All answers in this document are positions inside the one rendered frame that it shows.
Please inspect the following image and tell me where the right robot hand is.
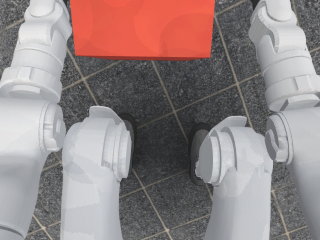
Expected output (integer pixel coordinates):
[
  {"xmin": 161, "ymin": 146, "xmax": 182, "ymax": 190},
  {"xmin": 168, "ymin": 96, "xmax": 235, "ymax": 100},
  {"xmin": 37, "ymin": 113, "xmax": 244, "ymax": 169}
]
[{"xmin": 250, "ymin": 0, "xmax": 260, "ymax": 11}]

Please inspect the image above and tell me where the left robot upper arm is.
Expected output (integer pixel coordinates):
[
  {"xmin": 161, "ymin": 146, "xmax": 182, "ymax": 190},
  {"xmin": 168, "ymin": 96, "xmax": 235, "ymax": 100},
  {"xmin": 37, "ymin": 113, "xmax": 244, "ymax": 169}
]
[{"xmin": 0, "ymin": 97, "xmax": 66, "ymax": 240}]

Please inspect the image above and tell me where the robot left forearm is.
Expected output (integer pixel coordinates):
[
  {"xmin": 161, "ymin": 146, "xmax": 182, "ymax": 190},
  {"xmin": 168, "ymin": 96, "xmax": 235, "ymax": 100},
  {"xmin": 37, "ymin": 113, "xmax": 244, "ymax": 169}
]
[{"xmin": 0, "ymin": 0, "xmax": 72, "ymax": 104}]

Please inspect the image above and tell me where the carton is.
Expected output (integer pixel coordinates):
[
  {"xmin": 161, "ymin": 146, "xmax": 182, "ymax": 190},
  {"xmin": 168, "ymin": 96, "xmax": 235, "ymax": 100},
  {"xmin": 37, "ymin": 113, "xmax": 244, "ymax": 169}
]
[{"xmin": 70, "ymin": 0, "xmax": 215, "ymax": 61}]

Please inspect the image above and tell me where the right robot foot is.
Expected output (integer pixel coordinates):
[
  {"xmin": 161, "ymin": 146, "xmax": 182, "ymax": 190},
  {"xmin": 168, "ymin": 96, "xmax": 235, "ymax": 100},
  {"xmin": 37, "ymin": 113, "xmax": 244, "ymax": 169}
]
[{"xmin": 188, "ymin": 122, "xmax": 211, "ymax": 186}]

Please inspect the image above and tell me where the left robot thigh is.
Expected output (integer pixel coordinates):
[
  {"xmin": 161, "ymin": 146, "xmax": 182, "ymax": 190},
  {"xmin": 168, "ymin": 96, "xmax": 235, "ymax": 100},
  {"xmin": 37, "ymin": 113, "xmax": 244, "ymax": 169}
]
[{"xmin": 60, "ymin": 117, "xmax": 132, "ymax": 240}]

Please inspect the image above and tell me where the right robot upper arm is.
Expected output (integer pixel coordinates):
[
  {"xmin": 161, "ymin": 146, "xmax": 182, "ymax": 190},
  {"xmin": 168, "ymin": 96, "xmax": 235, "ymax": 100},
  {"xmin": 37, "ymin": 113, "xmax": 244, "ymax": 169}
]
[{"xmin": 264, "ymin": 106, "xmax": 320, "ymax": 240}]

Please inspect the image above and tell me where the robot right forearm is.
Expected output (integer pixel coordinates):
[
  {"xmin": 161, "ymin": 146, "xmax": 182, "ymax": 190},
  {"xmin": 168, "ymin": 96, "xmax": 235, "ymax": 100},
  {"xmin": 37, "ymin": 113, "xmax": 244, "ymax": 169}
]
[{"xmin": 248, "ymin": 0, "xmax": 320, "ymax": 112}]

